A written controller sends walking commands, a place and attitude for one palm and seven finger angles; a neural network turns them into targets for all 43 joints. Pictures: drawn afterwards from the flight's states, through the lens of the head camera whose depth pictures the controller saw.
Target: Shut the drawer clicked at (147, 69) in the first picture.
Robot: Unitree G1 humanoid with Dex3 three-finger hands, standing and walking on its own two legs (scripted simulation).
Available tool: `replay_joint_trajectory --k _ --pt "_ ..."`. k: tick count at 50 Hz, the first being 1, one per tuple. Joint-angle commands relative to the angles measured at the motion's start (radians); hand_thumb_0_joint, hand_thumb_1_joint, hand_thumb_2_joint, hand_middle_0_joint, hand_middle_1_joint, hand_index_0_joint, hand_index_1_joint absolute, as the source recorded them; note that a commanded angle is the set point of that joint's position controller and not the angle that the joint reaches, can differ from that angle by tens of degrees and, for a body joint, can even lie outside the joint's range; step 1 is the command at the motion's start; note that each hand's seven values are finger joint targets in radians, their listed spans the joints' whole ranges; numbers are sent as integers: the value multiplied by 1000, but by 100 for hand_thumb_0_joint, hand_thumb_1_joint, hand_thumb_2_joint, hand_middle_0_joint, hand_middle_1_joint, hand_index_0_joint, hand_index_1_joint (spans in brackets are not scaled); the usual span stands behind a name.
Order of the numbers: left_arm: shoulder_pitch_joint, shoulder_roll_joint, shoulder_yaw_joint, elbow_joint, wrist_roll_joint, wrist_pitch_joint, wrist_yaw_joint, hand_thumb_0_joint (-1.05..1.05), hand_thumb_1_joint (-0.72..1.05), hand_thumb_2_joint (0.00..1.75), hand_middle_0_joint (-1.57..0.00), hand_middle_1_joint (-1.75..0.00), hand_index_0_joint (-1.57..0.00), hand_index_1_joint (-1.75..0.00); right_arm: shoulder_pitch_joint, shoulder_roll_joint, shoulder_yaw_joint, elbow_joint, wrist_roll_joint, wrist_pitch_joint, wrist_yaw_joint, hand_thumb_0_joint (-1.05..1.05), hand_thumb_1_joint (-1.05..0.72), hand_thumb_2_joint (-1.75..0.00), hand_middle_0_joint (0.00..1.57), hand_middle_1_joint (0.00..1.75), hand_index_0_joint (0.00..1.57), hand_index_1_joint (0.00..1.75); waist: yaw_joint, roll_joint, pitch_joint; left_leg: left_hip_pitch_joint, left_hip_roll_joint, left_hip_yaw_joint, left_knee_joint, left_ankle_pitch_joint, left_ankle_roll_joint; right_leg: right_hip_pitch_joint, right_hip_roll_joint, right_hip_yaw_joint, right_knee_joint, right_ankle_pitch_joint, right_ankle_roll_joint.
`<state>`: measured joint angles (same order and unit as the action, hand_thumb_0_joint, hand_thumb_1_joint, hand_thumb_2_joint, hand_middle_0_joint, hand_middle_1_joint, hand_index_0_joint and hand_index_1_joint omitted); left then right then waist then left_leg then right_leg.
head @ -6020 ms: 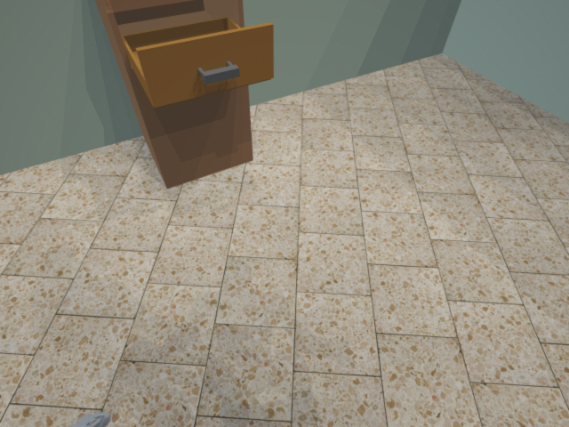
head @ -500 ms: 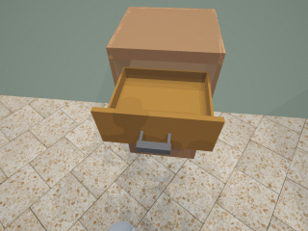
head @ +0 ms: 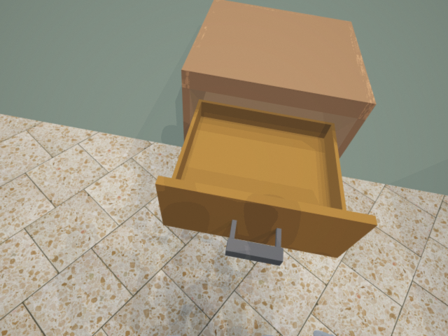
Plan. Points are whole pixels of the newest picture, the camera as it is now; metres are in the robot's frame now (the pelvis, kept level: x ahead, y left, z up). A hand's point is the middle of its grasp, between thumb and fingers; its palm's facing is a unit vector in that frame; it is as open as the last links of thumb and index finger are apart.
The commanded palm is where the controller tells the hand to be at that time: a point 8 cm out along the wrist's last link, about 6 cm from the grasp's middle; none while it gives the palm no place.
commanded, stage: come to a stop and stand still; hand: left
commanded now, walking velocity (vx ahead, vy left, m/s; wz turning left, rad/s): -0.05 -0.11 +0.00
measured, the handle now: (255, 240) +0.31 -0.04 -0.06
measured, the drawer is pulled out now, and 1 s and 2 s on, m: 0.30 0.30 0.30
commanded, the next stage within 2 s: look again from close up in 1.32 s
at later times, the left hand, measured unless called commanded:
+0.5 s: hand out of the picture +0.00 +0.10 -0.17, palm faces +0.02 -0.98 -0.21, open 7.3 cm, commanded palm none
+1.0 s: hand out of the picture +0.00 +0.06 -0.18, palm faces +0.09 -0.99 -0.15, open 7.4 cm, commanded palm none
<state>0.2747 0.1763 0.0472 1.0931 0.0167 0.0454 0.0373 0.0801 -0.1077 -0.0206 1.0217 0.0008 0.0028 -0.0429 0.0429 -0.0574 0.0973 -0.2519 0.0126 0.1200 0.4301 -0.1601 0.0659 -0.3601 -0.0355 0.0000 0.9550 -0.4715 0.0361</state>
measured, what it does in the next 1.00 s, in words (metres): steps on the spot: right foot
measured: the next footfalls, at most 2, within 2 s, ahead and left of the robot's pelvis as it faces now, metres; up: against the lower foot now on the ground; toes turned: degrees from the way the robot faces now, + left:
right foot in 0.28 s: -0.01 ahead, -0.17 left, +0.00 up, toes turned -3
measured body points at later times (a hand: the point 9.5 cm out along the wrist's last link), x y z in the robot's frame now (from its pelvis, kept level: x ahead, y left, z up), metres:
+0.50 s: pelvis -0.02 -0.08 +0.00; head -0.01 -0.09 +0.45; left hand +0.00 +0.15 -0.16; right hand -0.07 -0.29 -0.17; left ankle +0.04 +0.08 -0.74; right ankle -0.05 -0.16 -0.74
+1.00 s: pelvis +0.02 -0.08 +0.00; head +0.04 -0.09 +0.45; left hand +0.00 +0.12 -0.17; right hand +0.02 -0.30 -0.17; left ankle +0.04 +0.08 -0.74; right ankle -0.05 -0.16 -0.74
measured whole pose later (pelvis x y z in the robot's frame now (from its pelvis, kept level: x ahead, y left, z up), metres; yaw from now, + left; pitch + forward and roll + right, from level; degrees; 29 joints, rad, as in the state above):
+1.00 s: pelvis +0.02 -0.08 +0.00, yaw +1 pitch -1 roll +1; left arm 0.29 0.09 0.02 1.15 0.01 0.00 0.04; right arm 0.25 -0.13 -0.02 1.16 0.00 0.01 -0.05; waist 0.01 0.00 0.06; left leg -0.21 0.06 -0.01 0.44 -0.21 -0.06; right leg -0.06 0.02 -0.07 0.43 -0.35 -0.05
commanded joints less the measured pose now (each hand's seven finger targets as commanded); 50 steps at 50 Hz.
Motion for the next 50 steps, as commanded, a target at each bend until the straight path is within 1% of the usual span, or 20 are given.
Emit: replay_joint_trajectory --k 1,4,8,9,11,12,13,14,15,16,17,18,20,22,23,25,30,37,41,50 --pt "86 69 28 -52 8 18 -2 0 90 90 -20 -30 -20 -30 114 -193 -49 -18 -12 4 -15 0 -90 -90 20 30 20 30 -40 156 -151 109 306 -214 -138 361 102 -62 -14 29 112 36 7" --pt "58 60 26 -72 10 18 -8 0 90 90 -20 -30 -20 -30 100 -191 -52 -19 -16 5 -9 0 -90 -90 20 30 20 30 -40 212 -124 89 292 -220 -163 173 98 -59 -19 4 18 16 5" --pt "12 40 8 -78 7 6 -9 0 90 90 -20 -30 -20 -30 139 -199 -60 1 -22 12 5 0 -90 -90 20 30 20 30 -67 248 -118 59 267 -259 -207 -78 83 34 -7 -39 -213 2 -15" --pt "17 38 5 -70 6 -1 -10 0 90 90 -20 -30 -20 -30 135 -195 -60 10 -23 11 8 0 -90 -90 20 30 20 30 -57 245 -97 31 265 -266 -204 -101 79 65 -5 -45 -282 14 -22" --pt "72 41 2 -43 3 -6 -8 0 90 90 -20 -30 -20 -30 148 -200 -61 16 -18 15 13 0 -90 -90 20 30 20 30 -34 208 -113 -20 225 -247 -196 -204 39 192 13 -74 -458 143 -33" --pt "102 50 1 -29 4 -12 -4 0 90 90 -20 -30 -20 -30 150 -185 -59 21 -14 17 15 0 -90 -90 20 30 20 30 -21 172 -106 -52 187 -218 -168 -241 4 255 5 -71 -568 211 -38" --pt "102 76 0 -25 6 -21 0 0 90 90 -20 -30 -20 -30 167 -151 -54 23 -8 18 19 0 -90 -90 20 30 20 30 -29 104 -87 -84 133 -176 -105 -256 -39 268 -51 4 -642 192 -62" --pt "59 118 -2 -33 6 -30 2 0 90 90 -20 -30 -20 -30 179 -99 -40 25 -2 22 22 0 -90 -90 20 30 20 30 -45 23 -46 -97 77 -123 -24 -243 -74 193 -162 135 -718 86 -106" --pt "13 150 -1 -42 4 -35 0 0 90 90 -20 -30 -20 -30 171 -80 -28 16 -6 26 25 0 -90 -90 20 30 20 30 -59 -78 -26 -26 42 -89 23 -189 -88 54 -220 194 -780 -18 -137" --pt "-22 156 2 -49 0 -43 1 0 90 90 -20 -30 -20 -30 169 -86 -25 22 -15 30 27 0 -90 -90 20 30 20 30 -50 -194 16 -5 42 -94 67 -151 -83 -16 -214 204 -818 -33 -146" --pt "-50 135 -5 -47 -3 -46 2 0 90 90 -20 -30 -20 -30 201 -92 -23 42 -17 26 25 0 -90 -90 20 30 20 30 -67 -184 38 18 47 -105 71 -94 -78 -23 -195 177 -800 34 -147" --pt "-58 113 -9 -41 -6 -48 1 0 90 90 -20 -30 -20 -30 243 -90 -19 67 -17 19 24 0 -90 -90 20 30 20 30 -80 -127 16 52 50 -111 46 -34 -76 3 -167 133 -753 103 -138" --pt "-37 89 -16 -27 -13 -51 -2 0 90 90 -20 -30 -20 -30 276 -89 -11 95 -12 9 20 0 -90 -90 20 30 20 30 -78 -23 -4 82 60 -134 -8 40 -75 39 -117 86 -693 156 -110" --pt "-8 74 -15 -14 -14 -51 -1 0 90 90 -20 -30 -20 -30 289 -98 -9 111 -13 7 14 0 -90 -90 20 30 20 30 -64 -25 11 56 69 -147 -21 42 -78 65 -91 79 -697 131 -95" --pt "3 73 -14 -7 -13 -47 0 0 90 90 -20 -30 -20 -30 285 -99 -10 115 -13 10 13 0 -90 -90 20 30 20 30 -60 -21 26 55 69 -140 -11 14 -82 47 -99 82 -716 82 -95" --pt "8 73 -11 2 -14 -42 -2 0 90 90 -20 -30 -20 -30 291 -83 -7 123 -14 13 11 0 -90 -90 20 30 20 30 -60 24 53 53 65 -134 1 17 -83 30 -100 89 -724 67 -99" --pt "45 51 -12 22 -16 -47 -1 0 90 90 -20 -30 -20 -30 313 -70 -4 137 -12 6 3 0 -90 -90 20 30 20 30 -52 50 17 63 73 -141 -3 76 -80 92 -84 71 -694 184 -96" --pt "81 29 -13 40 -13 -53 3 0 90 90 -20 -30 -20 -30 307 -67 -4 139 -8 -2 -4 0 -90 -90 20 30 20 30 -50 48 -22 83 81 -142 2 142 -77 154 -75 39 -648 366 -88" --pt "98 20 -13 43 -11 -54 5 0 90 90 -20 -30 -20 -30 285 -71 -5 135 -7 -6 -7 0 -90 -90 20 30 20 30 -45 61 -34 106 87 -143 5 178 -71 168 -74 28 -628 442 -82" --pt "98 29 -14 38 -7 -54 8 0 90 90 -20 -30 -20 -30 242 -95 -6 122 -6 -10 -9 0 -90 -90 20 30 20 30 -45 43 -41 134 93 -147 14 254 -61 195 -74 13 -607 544 -71"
